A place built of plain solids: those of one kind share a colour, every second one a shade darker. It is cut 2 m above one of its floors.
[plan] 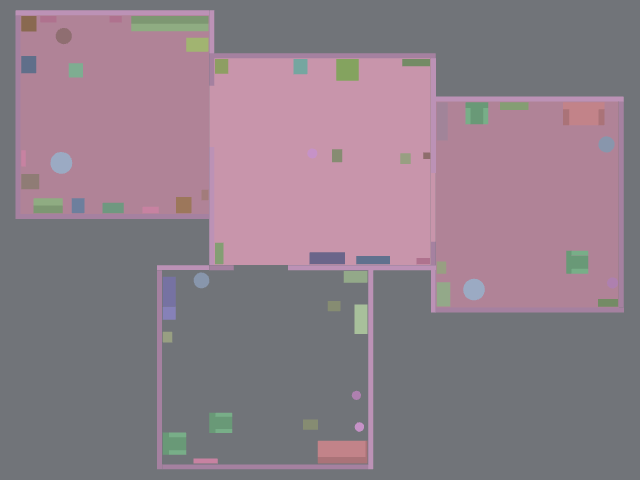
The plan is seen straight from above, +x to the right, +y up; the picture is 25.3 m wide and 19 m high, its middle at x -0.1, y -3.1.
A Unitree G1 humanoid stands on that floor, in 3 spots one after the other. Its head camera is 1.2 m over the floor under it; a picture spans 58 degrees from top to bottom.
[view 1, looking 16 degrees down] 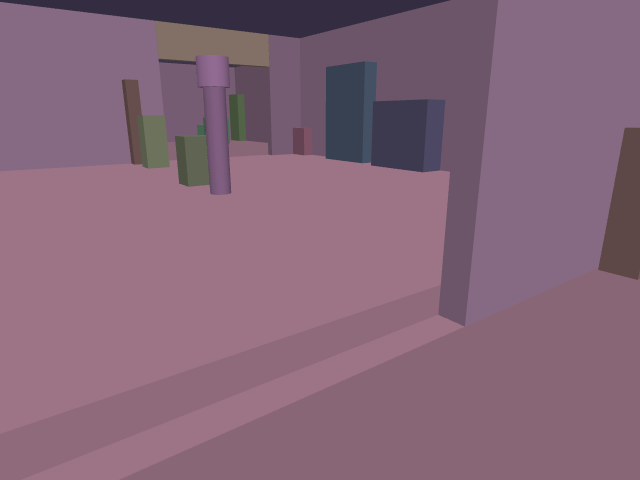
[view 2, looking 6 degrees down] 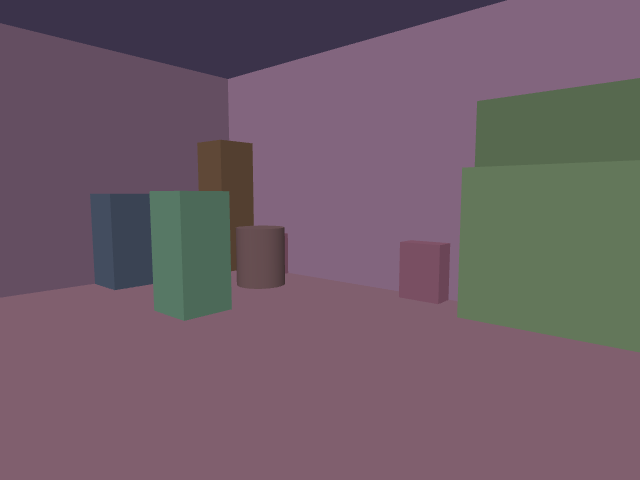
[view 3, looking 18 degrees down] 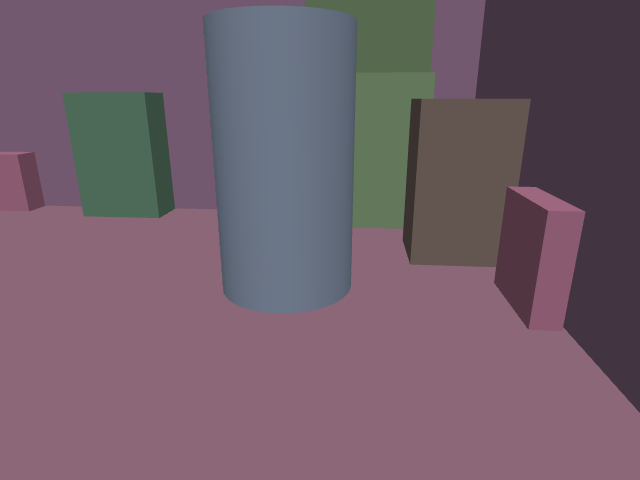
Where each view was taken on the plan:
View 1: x -5.86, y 2.64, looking -36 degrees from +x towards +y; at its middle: floor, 3.63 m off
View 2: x -5.87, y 1.15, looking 131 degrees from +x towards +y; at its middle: wall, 6.19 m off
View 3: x -10.80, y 2.64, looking -85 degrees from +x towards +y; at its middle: plant_big_round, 2.47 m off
